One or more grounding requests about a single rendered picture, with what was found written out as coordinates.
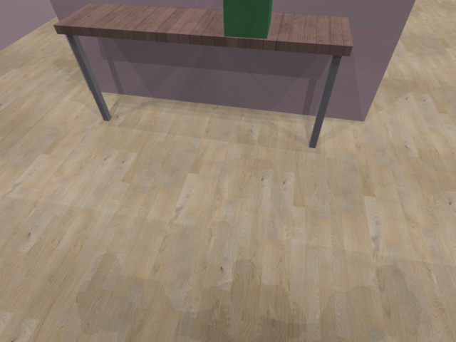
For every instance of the table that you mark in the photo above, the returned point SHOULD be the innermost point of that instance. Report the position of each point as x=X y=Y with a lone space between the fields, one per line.
x=301 y=33

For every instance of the carton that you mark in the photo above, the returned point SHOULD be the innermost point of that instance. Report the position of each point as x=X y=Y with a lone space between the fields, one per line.
x=247 y=18

